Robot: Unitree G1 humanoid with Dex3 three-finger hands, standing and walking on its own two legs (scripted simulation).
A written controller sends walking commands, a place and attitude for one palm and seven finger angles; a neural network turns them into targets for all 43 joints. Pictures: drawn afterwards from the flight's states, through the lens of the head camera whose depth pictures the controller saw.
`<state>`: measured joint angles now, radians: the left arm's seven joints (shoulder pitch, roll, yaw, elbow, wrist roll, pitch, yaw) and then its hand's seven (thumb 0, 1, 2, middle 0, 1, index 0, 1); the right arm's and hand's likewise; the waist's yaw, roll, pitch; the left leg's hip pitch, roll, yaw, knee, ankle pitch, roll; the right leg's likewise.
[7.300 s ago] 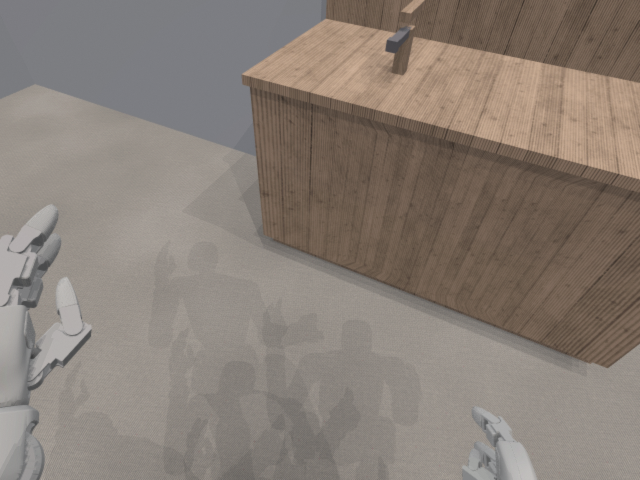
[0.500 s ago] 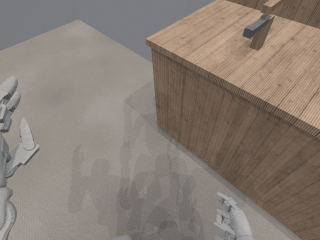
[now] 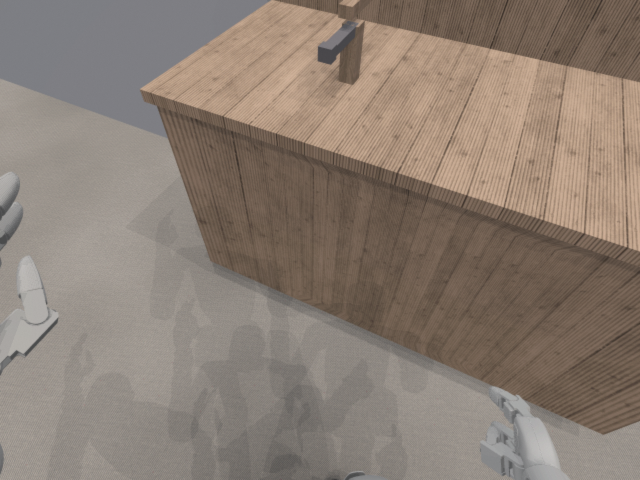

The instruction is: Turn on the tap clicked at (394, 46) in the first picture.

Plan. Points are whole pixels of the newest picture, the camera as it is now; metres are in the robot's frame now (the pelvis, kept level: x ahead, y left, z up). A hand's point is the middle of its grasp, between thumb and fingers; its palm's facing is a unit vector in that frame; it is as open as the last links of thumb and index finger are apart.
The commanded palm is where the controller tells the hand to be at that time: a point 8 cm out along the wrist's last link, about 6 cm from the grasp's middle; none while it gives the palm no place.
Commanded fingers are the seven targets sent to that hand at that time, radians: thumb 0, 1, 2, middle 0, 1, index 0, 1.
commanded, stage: turn to face it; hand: left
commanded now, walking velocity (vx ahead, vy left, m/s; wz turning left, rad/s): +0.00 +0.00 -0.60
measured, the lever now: (327, 52) +0.81 +0.04 +0.12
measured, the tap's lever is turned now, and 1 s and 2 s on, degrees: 0 0 0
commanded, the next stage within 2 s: take the last steps up to it in 1.08 s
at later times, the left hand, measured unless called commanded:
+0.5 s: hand (246, 322) +0.22 +0.08 +0.18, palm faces +0.02 -0.84 -0.54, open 7.5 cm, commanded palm +0.17 +0.16 +0.19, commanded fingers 0.00 0.90 0.90 -0.20 -0.30 -0.20 -0.30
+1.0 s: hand (375, 379) +0.18 -0.02 +0.17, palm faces -0.13 -0.89 -0.44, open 7.5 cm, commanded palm +0.14 +0.07 +0.19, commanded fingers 0.00 0.90 0.90 -0.20 -0.30 -0.20 -0.30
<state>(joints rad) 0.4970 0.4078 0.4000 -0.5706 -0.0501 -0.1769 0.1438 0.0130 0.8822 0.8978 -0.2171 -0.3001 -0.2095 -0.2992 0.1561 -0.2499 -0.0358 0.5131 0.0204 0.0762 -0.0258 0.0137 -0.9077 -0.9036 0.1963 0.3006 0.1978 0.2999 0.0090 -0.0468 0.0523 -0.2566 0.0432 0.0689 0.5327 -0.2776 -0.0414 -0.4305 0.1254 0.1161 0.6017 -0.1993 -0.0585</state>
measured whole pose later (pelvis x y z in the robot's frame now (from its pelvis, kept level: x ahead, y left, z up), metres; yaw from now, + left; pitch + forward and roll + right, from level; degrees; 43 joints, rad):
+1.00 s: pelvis -0.15 -0.08 -0.01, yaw -33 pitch -2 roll +0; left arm 0.33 0.35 0.34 -0.48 -0.02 -0.18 0.14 0.02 0.88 0.90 -0.21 -0.30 -0.21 -0.30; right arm 0.14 -0.16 0.03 0.59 0.01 -0.02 0.00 0.01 -0.90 -0.90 0.21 0.30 0.21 0.30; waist 0.02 0.06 0.16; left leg -0.40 0.13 0.02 1.03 -0.51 -0.08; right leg -0.38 0.02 -0.06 0.69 -0.28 -0.05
